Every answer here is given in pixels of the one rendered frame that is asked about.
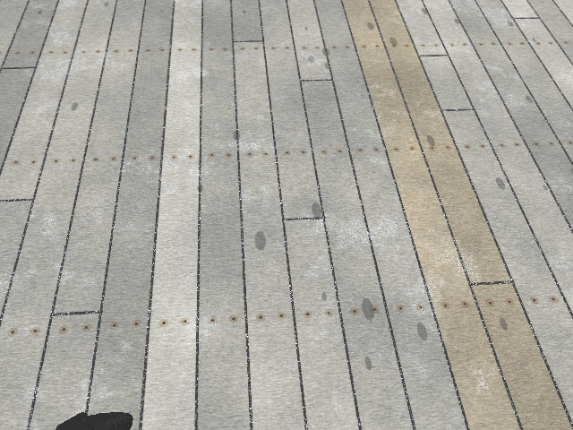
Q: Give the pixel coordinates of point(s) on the left robot hand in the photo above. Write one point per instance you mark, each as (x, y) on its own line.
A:
(100, 421)

